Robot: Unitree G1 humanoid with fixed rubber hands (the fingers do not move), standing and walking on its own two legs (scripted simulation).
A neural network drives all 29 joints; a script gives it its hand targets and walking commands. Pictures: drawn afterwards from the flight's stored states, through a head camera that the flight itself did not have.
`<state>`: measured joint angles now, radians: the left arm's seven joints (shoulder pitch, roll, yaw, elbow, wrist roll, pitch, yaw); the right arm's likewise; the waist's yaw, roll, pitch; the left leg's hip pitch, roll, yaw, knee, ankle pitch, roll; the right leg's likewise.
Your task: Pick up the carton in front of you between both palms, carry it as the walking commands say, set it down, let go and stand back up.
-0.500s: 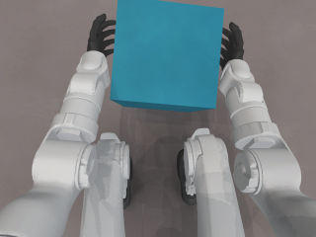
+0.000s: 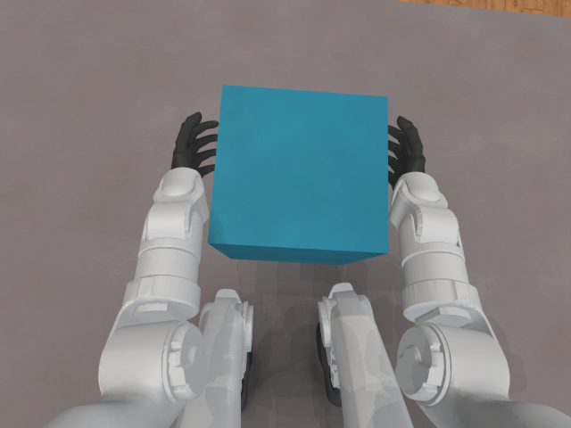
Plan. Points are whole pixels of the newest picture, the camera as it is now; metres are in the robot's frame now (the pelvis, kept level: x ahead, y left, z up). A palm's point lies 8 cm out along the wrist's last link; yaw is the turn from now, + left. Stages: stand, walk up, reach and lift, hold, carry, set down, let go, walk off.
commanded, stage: reach and lift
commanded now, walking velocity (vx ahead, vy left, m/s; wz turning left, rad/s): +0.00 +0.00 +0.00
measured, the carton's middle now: (294, 192) +0.45 -0.02 -0.12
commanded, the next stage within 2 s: none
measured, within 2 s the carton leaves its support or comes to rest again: neither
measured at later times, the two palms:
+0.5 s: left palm (131, 148) +0.41 +0.14 +0.11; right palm (471, 146) +0.41 -0.16 +0.11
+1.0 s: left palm out of the picture +0.37 +0.14 +0.26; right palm out of the picture +0.38 -0.16 +0.26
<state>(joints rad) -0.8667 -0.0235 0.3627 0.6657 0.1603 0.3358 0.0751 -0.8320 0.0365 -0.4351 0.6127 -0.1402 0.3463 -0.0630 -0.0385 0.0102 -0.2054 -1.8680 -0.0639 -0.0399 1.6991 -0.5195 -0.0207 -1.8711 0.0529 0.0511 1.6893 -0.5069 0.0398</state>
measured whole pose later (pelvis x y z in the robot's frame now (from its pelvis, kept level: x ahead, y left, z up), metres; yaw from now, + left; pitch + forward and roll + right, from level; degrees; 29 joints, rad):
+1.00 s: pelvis +0.08 +0.00 +0.24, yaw +0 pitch +1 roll +0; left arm -0.25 -0.15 0.26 0.39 0.21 0.53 0.03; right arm -0.26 0.15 -0.27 0.40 -0.22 0.53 -0.03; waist -0.01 0.00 -0.09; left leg -0.31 -0.03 -0.07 0.58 -0.28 0.00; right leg -0.32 0.03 0.06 0.57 -0.27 0.00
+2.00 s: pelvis +0.09 +0.00 +0.26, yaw +0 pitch -6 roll +0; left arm -0.24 -0.15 0.22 0.27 0.27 0.68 0.00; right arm -0.25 0.15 -0.23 0.27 -0.27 0.68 0.00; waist 0.00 0.00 0.02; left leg -0.07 -0.02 -0.07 0.38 -0.21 0.00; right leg -0.08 0.02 0.07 0.38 -0.20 0.00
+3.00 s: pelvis +0.08 +0.00 +0.26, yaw +0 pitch -8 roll +0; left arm -0.24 -0.15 0.20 0.20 0.26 0.76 -0.01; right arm -0.25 0.15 -0.21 0.20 -0.27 0.76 0.01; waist 0.00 0.00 0.04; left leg -0.03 -0.02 -0.07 0.37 -0.20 0.00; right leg -0.04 0.02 0.07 0.37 -0.19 0.00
